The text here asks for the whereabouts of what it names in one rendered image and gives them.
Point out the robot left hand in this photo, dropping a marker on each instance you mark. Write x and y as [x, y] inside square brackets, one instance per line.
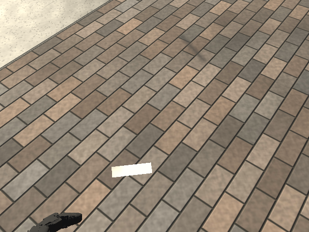
[55, 222]

